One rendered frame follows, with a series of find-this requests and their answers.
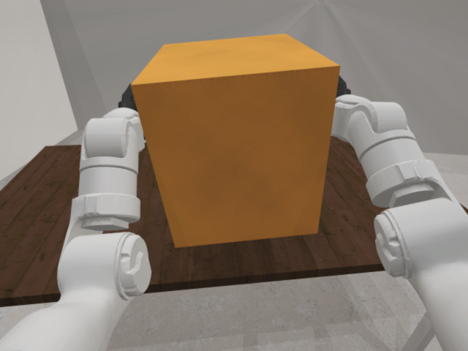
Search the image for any table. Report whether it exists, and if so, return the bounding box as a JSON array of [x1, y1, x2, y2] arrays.
[[0, 136, 468, 351]]

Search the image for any robot right hand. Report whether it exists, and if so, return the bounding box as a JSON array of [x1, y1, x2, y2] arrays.
[[336, 76, 351, 98]]

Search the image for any right robot forearm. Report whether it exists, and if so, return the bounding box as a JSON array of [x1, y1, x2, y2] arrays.
[[331, 94, 468, 221]]

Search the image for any robot right upper arm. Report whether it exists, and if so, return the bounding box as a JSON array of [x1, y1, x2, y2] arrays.
[[374, 197, 468, 351]]

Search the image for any robot left upper arm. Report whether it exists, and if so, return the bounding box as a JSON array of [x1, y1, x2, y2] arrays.
[[0, 232, 151, 351]]

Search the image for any carton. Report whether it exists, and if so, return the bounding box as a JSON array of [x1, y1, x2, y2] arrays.
[[130, 34, 340, 248]]

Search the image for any robot left hand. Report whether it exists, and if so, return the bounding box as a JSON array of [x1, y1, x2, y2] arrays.
[[118, 83, 145, 140]]

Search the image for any left robot forearm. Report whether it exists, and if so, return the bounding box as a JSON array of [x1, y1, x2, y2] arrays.
[[57, 107, 145, 293]]

